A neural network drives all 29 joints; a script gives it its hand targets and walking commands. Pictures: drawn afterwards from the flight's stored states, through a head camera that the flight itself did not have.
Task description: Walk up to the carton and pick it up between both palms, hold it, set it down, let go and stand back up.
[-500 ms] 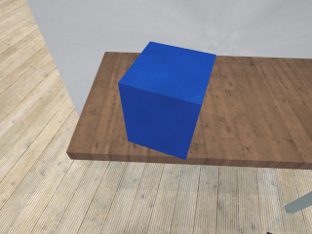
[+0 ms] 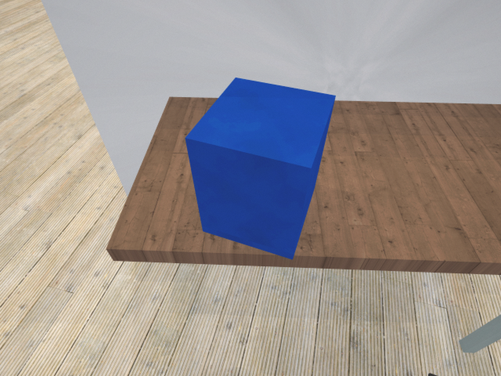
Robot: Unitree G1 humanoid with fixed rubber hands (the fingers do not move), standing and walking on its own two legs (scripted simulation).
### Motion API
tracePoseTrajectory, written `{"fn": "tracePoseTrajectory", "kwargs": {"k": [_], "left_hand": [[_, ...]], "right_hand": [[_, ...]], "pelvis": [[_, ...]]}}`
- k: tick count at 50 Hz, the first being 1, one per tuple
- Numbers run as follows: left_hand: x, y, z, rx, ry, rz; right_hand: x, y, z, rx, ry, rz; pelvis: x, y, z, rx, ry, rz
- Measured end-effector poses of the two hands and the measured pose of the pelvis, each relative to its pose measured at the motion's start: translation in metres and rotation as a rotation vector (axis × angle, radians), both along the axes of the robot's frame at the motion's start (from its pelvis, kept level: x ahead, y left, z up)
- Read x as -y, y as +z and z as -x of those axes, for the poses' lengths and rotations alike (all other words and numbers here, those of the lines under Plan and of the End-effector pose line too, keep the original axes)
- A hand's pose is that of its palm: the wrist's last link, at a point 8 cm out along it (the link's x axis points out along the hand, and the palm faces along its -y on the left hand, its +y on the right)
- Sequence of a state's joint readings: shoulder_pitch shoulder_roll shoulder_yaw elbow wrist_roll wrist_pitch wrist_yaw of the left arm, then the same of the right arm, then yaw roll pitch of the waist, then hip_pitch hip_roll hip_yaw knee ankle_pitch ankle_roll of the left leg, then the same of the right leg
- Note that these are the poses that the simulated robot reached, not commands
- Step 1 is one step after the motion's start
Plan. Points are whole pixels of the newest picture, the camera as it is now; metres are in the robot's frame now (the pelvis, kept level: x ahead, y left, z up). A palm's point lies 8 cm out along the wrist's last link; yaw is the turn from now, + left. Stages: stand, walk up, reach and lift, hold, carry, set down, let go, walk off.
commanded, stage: walk up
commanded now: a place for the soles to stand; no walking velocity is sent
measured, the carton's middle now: (264, 168) +0.49 +0.00 +0.06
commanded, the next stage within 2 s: reach and lift in 0.20 s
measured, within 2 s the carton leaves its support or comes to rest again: neither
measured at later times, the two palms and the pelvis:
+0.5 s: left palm (98, 359) +0.18 +0.27 -0.08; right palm out of the picture +0.11 -0.26 -0.12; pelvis -0.01 -0.01 -0.01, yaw -1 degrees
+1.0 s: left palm out of the picture +0.14 +0.31 -0.05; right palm out of the picture +0.13 -0.17 -0.05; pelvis -0.03 +0.04 +0.02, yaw +0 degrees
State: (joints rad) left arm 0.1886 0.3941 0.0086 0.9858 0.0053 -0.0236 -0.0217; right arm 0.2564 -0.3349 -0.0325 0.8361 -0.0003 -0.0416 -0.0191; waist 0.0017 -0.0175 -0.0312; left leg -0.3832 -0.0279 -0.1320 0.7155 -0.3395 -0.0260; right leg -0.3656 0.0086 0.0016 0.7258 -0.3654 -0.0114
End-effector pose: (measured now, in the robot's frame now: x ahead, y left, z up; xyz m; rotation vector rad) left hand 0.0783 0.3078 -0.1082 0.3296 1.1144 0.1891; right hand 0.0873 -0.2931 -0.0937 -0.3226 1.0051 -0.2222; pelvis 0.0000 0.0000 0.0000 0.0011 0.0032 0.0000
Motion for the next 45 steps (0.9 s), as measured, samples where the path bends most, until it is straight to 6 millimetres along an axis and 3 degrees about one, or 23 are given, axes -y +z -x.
{"fn": "tracePoseTrajectory", "kwargs": {"k": [13, 17, 21, 25, 28, 31, 35, 41, 45], "left_hand": [[-0.002, -0.002, -0.007, -0.045, 0.013, -0.011], [0.006, -0.004, -0.034, -0.072, 0.005, -0.037], [0.021, 0.006, -0.070, 0.002, -0.040, -0.022], [0.034, 0.025, -0.099, 0.111, -0.097, 0.010], [0.037, 0.037, -0.108, 0.174, -0.126, 0.042], [0.035, 0.041, -0.105, 0.182, -0.132, 0.069], [0.027, 0.040, -0.086, 0.159, -0.125, 0.102], [0.012, 0.033, -0.054, 0.134, -0.108, 0.126], [0.004, 0.040, -0.048, 0.193, -0.115, 0.112]], "right_hand": [[-0.004, -0.004, -0.005, 0.022, -0.014, -0.013], [-0.009, -0.021, -0.012, 0.043, -0.013, -0.056], [-0.023, -0.030, -0.013, 0.058, -0.020, -0.096], [-0.037, -0.026, -0.020, 0.096, -0.043, -0.114], [-0.048, -0.012, -0.035, 0.160, -0.015, -0.099], [-0.058, 0.007, -0.051, 0.240, 0.019, -0.083], [-0.072, 0.028, -0.061, 0.299, 0.030, -0.060], [-0.094, 0.039, -0.055, 0.291, 0.011, -0.051], [-0.110, 0.042, -0.049, 0.295, -0.013, -0.064]], "pelvis": [[-0.003, -0.002, 0.000, 0.008, 0.000, 0.004], [-0.001, -0.014, 0.011, 0.063, -0.001, 0.000], [0.003, -0.017, 0.012, 0.071, -0.005, 0.000], [0.005, -0.011, 0.009, 0.049, -0.011, 0.003], [0.004, -0.005, 0.008, 0.027, -0.009, 0.004], [0.000, 0.001, 0.009, 0.011, -0.007, 0.007], [-0.009, 0.009, 0.012, 0.004, -0.006, 0.017], [-0.025, 0.015, 0.018, 0.007, -0.005, 0.038], [-0.034, 0.017, 0.023, 0.013, -0.005, 0.050]]}}
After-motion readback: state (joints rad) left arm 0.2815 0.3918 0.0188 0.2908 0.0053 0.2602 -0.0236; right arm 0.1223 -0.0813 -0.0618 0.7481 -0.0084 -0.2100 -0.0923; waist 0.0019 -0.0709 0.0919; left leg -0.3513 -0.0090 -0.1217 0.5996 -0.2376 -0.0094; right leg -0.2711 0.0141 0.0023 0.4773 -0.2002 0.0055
